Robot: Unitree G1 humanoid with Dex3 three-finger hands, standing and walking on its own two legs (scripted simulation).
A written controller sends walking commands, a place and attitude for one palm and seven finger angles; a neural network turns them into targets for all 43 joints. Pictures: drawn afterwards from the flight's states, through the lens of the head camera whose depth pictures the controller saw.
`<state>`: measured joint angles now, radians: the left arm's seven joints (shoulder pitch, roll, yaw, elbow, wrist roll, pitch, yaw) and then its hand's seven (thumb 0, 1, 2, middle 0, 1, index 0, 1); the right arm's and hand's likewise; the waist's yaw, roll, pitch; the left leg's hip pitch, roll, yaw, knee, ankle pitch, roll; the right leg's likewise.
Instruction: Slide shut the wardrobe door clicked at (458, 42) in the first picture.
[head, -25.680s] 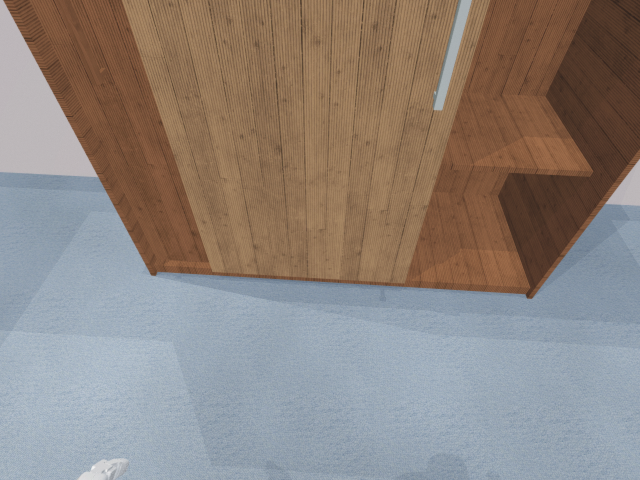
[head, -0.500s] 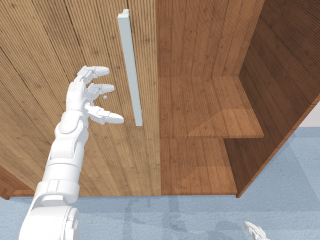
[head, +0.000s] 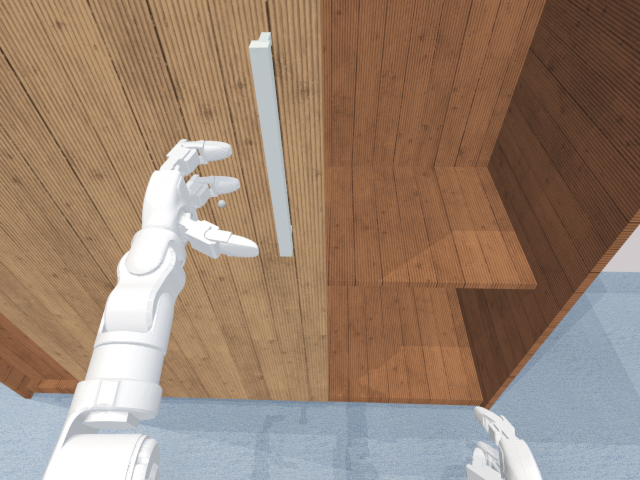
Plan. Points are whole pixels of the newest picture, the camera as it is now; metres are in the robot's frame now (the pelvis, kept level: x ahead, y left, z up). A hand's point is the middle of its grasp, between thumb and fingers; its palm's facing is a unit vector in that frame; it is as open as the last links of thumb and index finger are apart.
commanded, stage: move the hooked fingers beside the handle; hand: left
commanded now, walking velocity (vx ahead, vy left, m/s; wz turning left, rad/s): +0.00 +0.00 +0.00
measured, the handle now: (277, 163) +0.46 +0.09 +0.18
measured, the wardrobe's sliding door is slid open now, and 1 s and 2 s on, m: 0.47 0.47 0.47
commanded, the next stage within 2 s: feel for the door with the fingertips in 0.26 s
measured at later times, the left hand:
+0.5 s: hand (231, 203) +0.39 +0.13 +0.17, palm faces +0.04 -1.00 +0.00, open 14.0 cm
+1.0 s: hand (271, 189) +0.42 +0.09 +0.17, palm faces +0.01 -1.00 +0.01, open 13.7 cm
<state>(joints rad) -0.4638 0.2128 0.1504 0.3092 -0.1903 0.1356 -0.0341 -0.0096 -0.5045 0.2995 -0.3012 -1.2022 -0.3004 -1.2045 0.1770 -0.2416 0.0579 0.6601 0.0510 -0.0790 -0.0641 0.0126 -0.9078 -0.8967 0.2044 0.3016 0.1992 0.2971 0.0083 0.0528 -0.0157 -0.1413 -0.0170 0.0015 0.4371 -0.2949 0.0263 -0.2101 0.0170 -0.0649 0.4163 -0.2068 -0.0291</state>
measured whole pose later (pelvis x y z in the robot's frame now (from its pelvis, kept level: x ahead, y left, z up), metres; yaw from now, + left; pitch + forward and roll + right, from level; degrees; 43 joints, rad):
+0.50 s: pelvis -0.02 +0.00 +0.00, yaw -1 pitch +0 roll +0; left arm -0.52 0.22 0.17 0.41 -0.19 0.10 -0.03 -0.01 -0.50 0.30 -0.30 -1.20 -0.30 -1.20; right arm 0.25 -0.26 0.04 0.69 0.06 -0.09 -0.06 0.01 -0.91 -0.90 0.20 0.30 0.20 0.30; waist -0.01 0.05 -0.01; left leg -0.15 -0.01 0.02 0.43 -0.27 0.02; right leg -0.22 0.03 -0.05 0.40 -0.17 -0.04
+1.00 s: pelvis -0.01 -0.01 +0.00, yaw -2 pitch +1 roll +0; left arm -0.62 0.16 0.14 0.51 -0.15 0.08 0.04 -0.01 -0.50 0.30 -0.40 -1.24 -0.35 -1.23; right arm 0.24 -0.23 0.05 0.70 0.04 -0.07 -0.06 0.01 -0.91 -0.90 0.20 0.30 0.20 0.30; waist -0.02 0.04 -0.01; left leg -0.17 0.00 0.04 0.42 -0.27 0.02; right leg -0.25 0.04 -0.03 0.40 -0.17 -0.04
